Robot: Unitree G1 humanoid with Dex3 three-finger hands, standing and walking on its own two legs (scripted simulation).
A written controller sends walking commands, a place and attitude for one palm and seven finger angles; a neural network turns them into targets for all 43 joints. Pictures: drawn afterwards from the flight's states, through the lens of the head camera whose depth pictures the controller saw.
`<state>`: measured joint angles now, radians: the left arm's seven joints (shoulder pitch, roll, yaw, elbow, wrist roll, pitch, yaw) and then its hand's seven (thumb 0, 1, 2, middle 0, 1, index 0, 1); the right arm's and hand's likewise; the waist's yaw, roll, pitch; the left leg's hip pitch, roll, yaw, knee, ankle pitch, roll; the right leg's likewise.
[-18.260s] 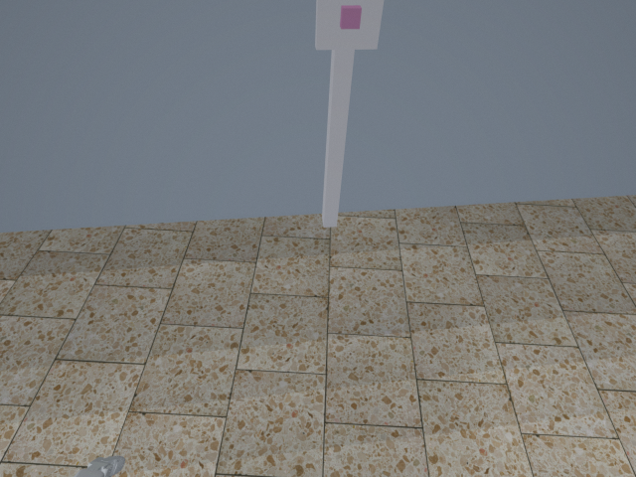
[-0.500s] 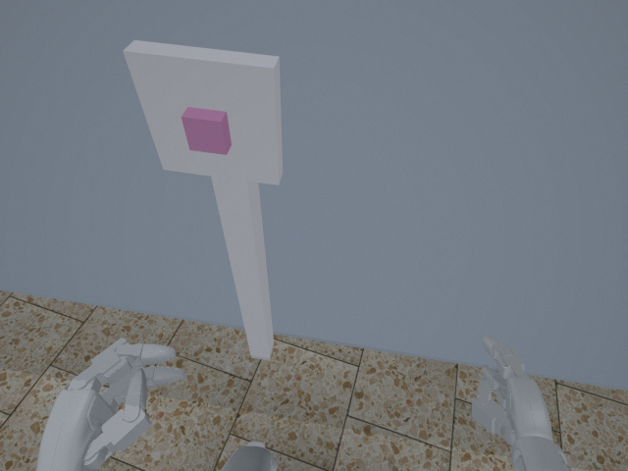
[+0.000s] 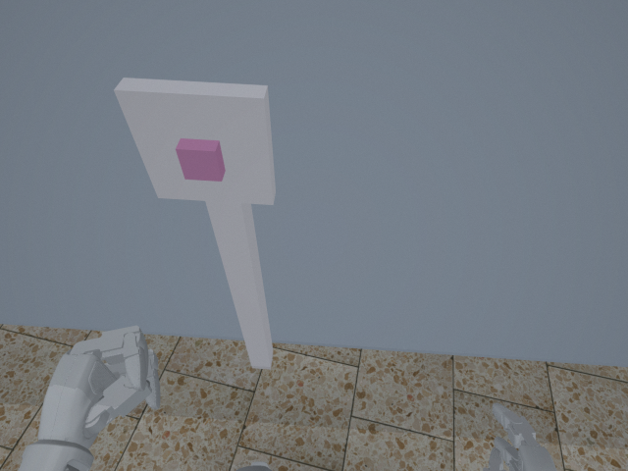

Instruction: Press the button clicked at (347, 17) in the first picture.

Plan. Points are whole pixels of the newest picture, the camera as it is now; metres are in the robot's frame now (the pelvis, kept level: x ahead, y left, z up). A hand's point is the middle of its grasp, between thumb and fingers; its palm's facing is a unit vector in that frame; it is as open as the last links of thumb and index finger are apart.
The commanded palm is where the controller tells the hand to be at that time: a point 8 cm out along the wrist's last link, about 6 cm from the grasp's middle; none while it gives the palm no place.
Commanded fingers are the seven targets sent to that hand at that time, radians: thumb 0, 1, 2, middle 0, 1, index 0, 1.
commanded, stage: raise the hand and make a fist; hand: left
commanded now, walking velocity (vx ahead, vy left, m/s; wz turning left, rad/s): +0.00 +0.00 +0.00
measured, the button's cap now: (202, 158) +0.48 +0.18 +0.14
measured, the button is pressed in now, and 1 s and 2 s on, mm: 0 0 0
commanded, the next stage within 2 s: aim a knuckle at the button in 0.98 s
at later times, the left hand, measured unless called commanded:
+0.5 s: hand (93, 339) +0.23 +0.23 +0.12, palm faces +0.01 -1.00 -0.05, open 3.1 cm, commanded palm +0.20 +0.29 +0.13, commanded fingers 0.00 0.90 0.90 -1.30 -1.50 -1.30 -1.50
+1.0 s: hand (108, 336) +0.22 +0.21 +0.13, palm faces +0.03 -1.00 -0.06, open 3.1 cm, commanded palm +0.19 +0.26 +0.14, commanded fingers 0.00 0.90 0.90 -1.30 -1.50 -1.30 -1.50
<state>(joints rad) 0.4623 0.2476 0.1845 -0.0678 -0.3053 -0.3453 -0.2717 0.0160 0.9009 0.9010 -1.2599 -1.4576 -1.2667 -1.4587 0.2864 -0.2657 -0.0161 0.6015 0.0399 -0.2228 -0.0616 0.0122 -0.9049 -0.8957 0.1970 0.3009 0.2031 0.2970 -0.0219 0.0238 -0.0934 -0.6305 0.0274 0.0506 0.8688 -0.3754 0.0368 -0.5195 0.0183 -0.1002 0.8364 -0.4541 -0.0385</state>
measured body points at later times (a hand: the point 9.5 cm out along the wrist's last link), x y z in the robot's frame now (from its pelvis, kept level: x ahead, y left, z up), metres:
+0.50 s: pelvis +0.01 +0.02 +0.02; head +0.00 +0.03 +0.47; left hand +0.22 +0.29 +0.12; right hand +0.20 -0.19 -0.04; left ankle +0.04 +0.10 -0.70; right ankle -0.02 -0.09 -0.70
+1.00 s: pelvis +0.00 +0.00 +0.03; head -0.01 -0.01 +0.48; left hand +0.22 +0.26 +0.14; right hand +0.18 -0.23 -0.04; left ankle +0.04 +0.09 -0.70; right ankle -0.02 -0.09 -0.70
